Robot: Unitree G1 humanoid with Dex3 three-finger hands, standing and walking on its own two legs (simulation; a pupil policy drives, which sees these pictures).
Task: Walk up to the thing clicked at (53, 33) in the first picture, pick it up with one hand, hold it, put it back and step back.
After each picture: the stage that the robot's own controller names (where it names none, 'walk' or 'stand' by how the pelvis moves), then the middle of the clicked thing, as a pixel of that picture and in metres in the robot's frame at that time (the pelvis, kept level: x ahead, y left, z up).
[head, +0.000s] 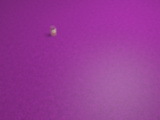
stand; (53, 30) +1.64 +0.42 -0.72
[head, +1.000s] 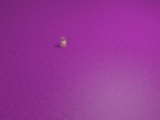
walk; (63, 41) +1.54 +0.21 -0.70
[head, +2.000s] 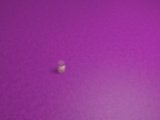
walk; (61, 66) +1.00 +0.18 -0.71
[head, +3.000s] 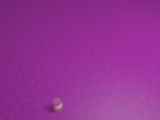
walk; (57, 104) +0.60 +0.19 -0.71
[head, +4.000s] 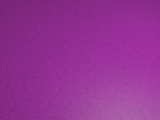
stand; out of the picture +0.38 +0.21 -0.71
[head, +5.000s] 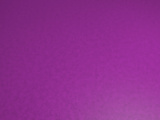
stand; out of the picture +0.33 +0.22 -0.72
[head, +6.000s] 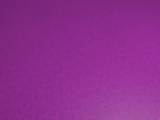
stand; out of the picture +0.33 +0.18 -0.71
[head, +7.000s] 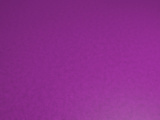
stand; out of the picture +0.35 +0.17 -0.72
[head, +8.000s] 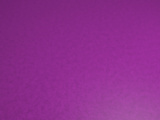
stand; out of the picture +0.37 +0.16 -0.72
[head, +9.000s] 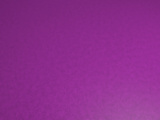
stand; out of the picture +0.37 +0.16 -0.71
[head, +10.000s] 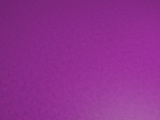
stand; out of the picture +0.37 +0.17 -0.72
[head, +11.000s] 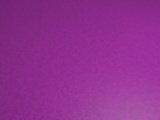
stand; out of the picture +0.35 +0.19 -0.72
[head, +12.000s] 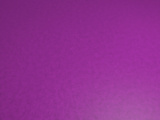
stand; out of the picture +0.31 +0.19 -0.72
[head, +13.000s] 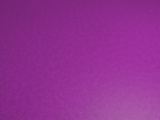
stand; out of the picture +0.32 +0.20 -0.72
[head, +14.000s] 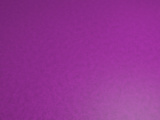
stand; out of the picture +0.29 +0.23 -0.72
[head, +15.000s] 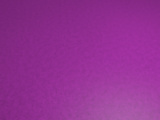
stand; out of the picture +0.34 +0.21 -0.72
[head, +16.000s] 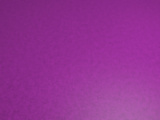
rise first; out of the picture +0.35 +0.16 -0.70
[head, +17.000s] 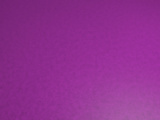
stand; out of the picture +0.40 +0.19 -0.71
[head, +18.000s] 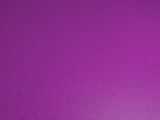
stand; out of the picture +0.38 +0.20 -0.72
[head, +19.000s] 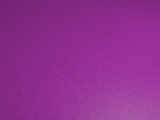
stand; out of the picture +0.38 +0.20 -0.72
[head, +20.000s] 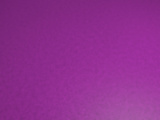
stand; out of the picture +0.38 +0.20 -0.72
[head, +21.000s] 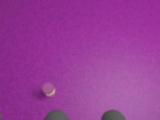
go down; (49, 90) +0.43 +0.19 -0.51
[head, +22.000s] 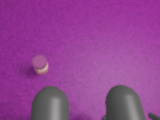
go down; (40, 65) +0.47 +0.20 -0.32
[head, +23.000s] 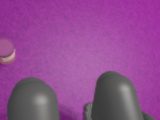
close in; (5, 52) +0.45 +0.24 -0.24
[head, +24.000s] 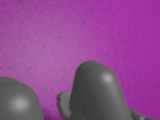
close; out of the picture +0.44 +0.27 -0.22
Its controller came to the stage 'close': yes
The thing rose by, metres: 0.00
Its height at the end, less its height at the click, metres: +0.00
